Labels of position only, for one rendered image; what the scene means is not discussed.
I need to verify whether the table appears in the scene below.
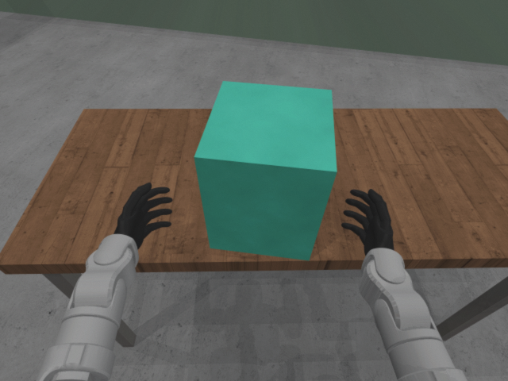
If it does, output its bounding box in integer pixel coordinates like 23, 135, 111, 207
0, 108, 508, 347

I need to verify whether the carton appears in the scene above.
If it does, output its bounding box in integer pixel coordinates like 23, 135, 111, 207
194, 81, 337, 260

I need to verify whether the right robot hand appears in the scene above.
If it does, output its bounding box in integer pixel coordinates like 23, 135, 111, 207
341, 189, 394, 256

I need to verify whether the left robot hand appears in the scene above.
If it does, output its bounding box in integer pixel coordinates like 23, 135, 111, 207
114, 183, 172, 249

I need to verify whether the right robot forearm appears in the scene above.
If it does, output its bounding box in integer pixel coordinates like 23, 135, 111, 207
359, 248, 467, 381

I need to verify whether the left robot forearm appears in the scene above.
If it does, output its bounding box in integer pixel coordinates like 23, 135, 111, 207
36, 234, 139, 381

